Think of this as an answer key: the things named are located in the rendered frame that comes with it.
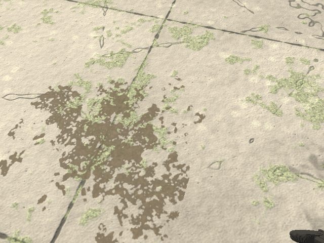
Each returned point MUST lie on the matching robot right hand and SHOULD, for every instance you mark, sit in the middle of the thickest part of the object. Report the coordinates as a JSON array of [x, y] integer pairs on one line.
[[307, 236]]

